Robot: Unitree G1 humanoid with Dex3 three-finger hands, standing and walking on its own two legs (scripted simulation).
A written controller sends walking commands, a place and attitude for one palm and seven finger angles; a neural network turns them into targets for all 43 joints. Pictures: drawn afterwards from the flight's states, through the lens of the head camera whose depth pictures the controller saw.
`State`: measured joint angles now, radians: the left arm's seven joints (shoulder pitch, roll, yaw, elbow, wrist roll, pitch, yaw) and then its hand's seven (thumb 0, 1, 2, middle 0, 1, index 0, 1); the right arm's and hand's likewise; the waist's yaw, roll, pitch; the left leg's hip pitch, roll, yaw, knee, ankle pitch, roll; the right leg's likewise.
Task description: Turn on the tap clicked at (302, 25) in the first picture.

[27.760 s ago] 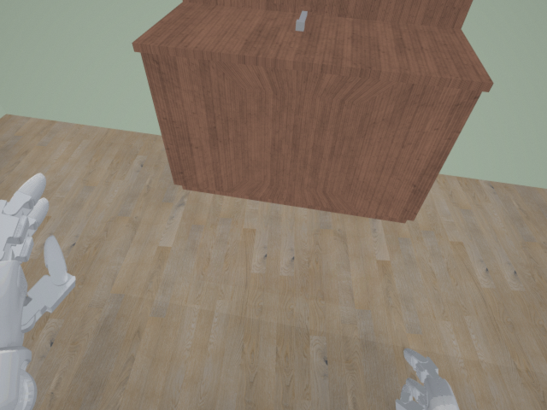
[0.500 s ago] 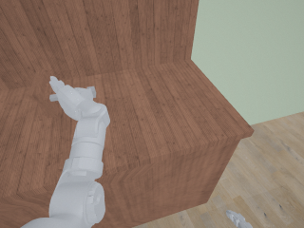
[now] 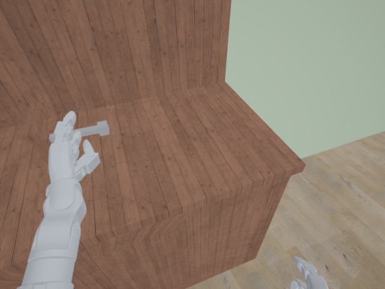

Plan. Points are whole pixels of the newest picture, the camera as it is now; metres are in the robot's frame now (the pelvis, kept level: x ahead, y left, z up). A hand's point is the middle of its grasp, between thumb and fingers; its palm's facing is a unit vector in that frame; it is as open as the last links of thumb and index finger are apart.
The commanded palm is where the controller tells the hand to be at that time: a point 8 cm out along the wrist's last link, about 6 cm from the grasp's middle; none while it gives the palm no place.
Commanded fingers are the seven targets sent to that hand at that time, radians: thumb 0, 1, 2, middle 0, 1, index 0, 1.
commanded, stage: draw the hand back beside the body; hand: left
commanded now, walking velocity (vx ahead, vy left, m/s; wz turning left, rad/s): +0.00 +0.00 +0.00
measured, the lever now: (103, 128) +0.49 +0.27 +0.08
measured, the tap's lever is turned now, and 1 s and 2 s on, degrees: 86 86 86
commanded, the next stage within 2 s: step back with the hand held close in 1.14 s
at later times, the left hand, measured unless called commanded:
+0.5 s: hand (53, 189) +0.24 +0.25 +0.16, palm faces +0.36 -0.90 -0.24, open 7.6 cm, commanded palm +0.20 +0.29 +0.17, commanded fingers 0.00 0.90 0.90 -0.19 -0.28 -0.19 -0.28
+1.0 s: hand (17, 224) +0.17 +0.27 +0.16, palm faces +0.46 -0.83 -0.33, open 7.4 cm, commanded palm +0.14 +0.31 +0.17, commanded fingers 0.00 0.90 0.90 -0.20 -0.30 -0.20 -0.30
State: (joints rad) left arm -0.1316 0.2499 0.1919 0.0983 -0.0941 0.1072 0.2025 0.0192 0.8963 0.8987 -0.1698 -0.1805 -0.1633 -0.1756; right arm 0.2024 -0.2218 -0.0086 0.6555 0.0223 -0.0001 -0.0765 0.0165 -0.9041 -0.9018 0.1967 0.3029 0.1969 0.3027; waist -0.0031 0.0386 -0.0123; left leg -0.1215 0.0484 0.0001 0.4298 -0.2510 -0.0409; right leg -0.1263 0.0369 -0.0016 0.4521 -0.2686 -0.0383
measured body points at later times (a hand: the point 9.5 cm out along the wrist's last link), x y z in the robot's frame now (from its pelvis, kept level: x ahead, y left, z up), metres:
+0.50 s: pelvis -0.01 +0.02 +0.01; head -0.04 +0.01 +0.45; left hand +0.21 +0.30 +0.17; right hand +0.19 -0.18 -0.07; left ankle -0.01 +0.15 -0.74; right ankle -0.01 -0.09 -0.74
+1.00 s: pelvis -0.01 +0.02 +0.00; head -0.04 +0.00 +0.45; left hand +0.14 +0.31 +0.18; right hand +0.20 -0.19 -0.07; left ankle -0.01 +0.15 -0.74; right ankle -0.01 -0.09 -0.74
